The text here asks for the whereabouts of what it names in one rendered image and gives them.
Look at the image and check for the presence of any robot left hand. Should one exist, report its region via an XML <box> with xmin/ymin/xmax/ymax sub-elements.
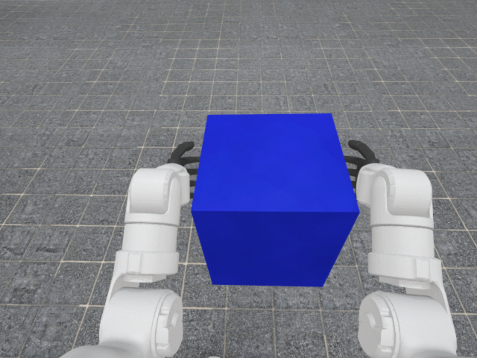
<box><xmin>167</xmin><ymin>142</ymin><xmax>200</xmax><ymax>198</ymax></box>

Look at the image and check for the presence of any right robot forearm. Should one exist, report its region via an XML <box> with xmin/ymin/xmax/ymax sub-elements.
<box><xmin>356</xmin><ymin>163</ymin><xmax>457</xmax><ymax>349</ymax></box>

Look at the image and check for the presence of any robot left upper arm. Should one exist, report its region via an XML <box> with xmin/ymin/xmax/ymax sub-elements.
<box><xmin>60</xmin><ymin>287</ymin><xmax>183</xmax><ymax>358</ymax></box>

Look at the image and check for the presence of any robot right upper arm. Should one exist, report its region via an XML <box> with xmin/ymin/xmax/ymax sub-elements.
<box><xmin>358</xmin><ymin>291</ymin><xmax>473</xmax><ymax>358</ymax></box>

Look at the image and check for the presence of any robot right hand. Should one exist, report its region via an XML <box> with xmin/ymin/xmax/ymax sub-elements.
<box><xmin>344</xmin><ymin>140</ymin><xmax>379</xmax><ymax>200</ymax></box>

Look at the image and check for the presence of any carton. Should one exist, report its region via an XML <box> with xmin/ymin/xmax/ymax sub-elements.
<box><xmin>191</xmin><ymin>113</ymin><xmax>360</xmax><ymax>287</ymax></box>

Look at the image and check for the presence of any left robot forearm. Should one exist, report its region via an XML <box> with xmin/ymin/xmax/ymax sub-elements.
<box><xmin>99</xmin><ymin>163</ymin><xmax>190</xmax><ymax>341</ymax></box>

